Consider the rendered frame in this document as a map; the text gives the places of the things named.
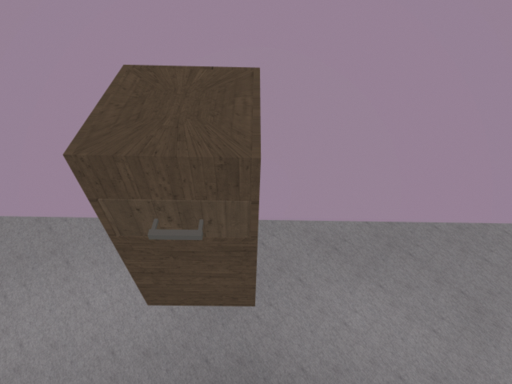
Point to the cabinet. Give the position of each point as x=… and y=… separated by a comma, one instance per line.
x=178, y=133

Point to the drawer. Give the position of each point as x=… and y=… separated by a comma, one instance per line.
x=222, y=219

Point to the handle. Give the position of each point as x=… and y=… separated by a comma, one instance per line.
x=175, y=234

